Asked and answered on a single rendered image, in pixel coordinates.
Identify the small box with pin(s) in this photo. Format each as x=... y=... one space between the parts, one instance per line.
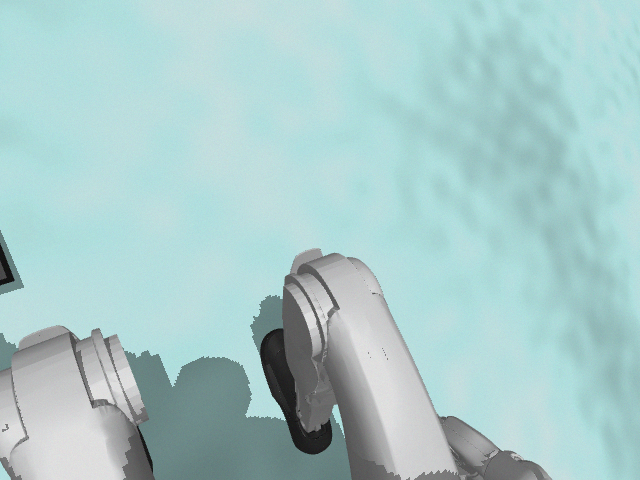
x=5 y=272

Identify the right robot hand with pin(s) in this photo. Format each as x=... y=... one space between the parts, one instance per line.
x=471 y=448

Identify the right robot foot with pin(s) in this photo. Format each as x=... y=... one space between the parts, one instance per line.
x=282 y=386

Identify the right robot arm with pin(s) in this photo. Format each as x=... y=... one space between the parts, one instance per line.
x=508 y=465

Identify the left robot foot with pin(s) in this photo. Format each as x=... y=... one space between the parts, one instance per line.
x=146 y=449

